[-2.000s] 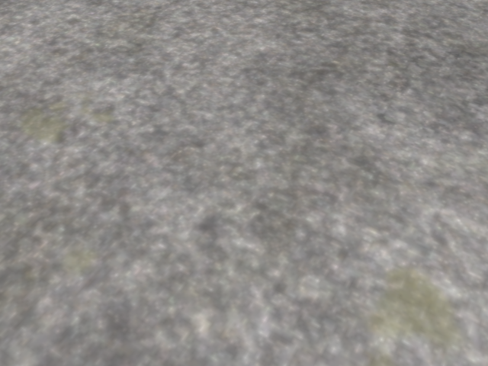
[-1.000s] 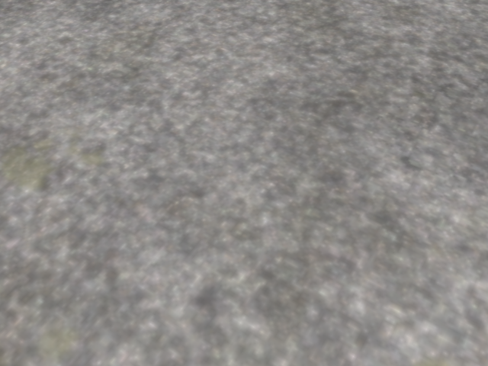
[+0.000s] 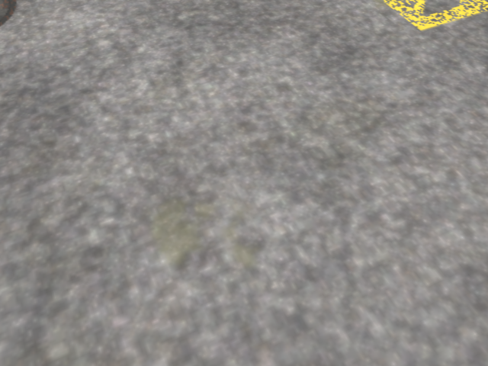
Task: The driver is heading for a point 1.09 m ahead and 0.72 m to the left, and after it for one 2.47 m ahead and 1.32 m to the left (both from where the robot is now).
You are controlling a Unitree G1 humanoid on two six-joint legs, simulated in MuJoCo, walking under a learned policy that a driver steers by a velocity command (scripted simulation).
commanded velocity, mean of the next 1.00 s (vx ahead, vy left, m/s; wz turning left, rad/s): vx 0.50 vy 0.00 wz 0.50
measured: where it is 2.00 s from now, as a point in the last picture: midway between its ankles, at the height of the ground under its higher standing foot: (158, 262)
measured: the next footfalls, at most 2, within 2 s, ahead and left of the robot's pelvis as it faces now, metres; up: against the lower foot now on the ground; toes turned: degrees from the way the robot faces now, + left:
left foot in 0.42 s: +0.35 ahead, +0.18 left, +0.00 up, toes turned +18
right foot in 0.90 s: +0.68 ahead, +0.09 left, +0.00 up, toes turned +29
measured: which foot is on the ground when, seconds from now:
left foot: up 0.00-0.40, down 0.42-0.92, up 0.94-1.00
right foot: down 0.00-0.42, up 0.44-0.88, down 0.90-1.00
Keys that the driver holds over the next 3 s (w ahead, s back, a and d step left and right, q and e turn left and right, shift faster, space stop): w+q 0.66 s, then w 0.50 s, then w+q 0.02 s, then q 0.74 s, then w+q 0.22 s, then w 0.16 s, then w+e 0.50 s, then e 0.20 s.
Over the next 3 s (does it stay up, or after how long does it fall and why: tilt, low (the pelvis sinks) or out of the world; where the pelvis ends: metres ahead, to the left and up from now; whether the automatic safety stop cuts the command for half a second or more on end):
stays up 0.97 0.63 0.01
